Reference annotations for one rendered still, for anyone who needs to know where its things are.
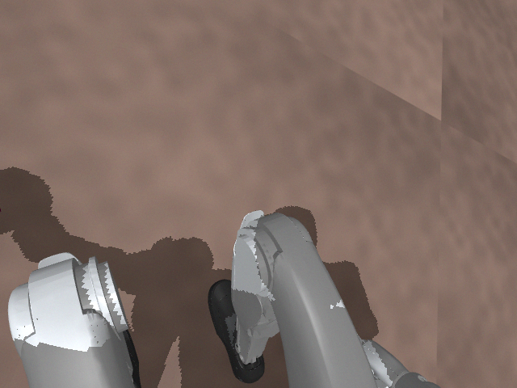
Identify left robot foot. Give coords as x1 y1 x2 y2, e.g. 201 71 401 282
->
123 330 141 388

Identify right robot hand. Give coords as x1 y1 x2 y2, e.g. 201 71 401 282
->
359 337 409 388

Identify right robot foot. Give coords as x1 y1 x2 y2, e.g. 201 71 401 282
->
208 280 265 383

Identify right robot arm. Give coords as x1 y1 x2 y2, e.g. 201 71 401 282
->
394 372 441 388

